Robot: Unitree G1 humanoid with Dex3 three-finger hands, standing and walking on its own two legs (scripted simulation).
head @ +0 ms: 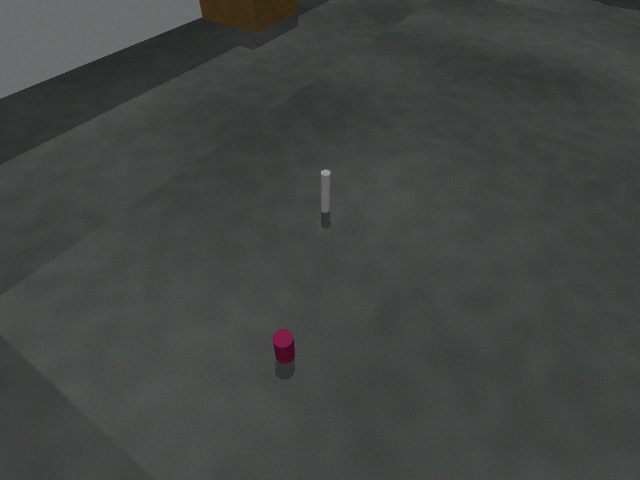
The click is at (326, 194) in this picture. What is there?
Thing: slim round
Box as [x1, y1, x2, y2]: [321, 170, 330, 212]
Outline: 322,170 321,211 326,212 329,210 330,172 328,170
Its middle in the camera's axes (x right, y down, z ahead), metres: +0.02 -0.21 +1.75
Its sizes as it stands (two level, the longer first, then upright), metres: 0.043 0.043 0.216
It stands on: the floor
